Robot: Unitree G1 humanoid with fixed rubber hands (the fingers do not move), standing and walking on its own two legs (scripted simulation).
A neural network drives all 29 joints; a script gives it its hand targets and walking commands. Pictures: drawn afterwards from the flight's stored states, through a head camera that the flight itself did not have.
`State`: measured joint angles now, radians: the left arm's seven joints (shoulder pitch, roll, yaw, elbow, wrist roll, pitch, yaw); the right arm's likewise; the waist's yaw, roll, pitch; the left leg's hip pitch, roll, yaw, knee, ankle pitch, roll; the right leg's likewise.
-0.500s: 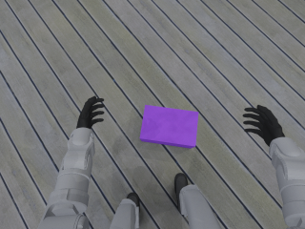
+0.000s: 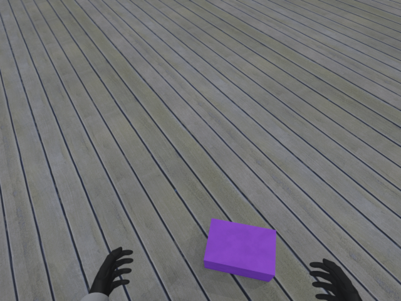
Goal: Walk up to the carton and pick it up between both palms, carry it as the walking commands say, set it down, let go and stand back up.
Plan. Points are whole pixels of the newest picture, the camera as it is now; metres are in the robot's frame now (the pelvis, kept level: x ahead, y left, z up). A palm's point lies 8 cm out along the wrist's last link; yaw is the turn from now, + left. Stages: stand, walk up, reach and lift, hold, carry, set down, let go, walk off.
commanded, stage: let go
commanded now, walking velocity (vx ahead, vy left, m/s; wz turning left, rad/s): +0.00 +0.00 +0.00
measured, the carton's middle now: (239, 249) +0.42 -0.11 -0.70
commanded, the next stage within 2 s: stand in 0.44 s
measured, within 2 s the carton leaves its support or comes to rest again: neither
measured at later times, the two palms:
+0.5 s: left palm out of the picture +0.14 +0.23 -0.08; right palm (361, 295) +0.16 -0.26 -0.08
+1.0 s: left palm out of the picture +0.11 +0.25 -0.09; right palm out of the picture +0.11 -0.33 -0.10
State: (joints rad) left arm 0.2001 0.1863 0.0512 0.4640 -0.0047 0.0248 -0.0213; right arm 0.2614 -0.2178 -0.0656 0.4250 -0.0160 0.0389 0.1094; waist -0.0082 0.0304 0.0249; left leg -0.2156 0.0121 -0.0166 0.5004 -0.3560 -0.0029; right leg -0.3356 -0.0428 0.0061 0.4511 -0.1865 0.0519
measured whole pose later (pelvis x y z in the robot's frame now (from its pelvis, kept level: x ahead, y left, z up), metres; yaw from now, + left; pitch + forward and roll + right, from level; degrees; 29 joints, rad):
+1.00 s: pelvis +0.01 -0.04 +0.00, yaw +2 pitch +0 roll +0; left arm 0.20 0.32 0.02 0.83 0.04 0.00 0.00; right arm 0.27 -0.36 -0.03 0.77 -0.04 0.01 0.00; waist -0.01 0.03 -0.01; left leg -0.10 0.04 -0.06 0.47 -0.37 -0.05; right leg -0.26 -0.02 -0.04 0.53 -0.26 0.00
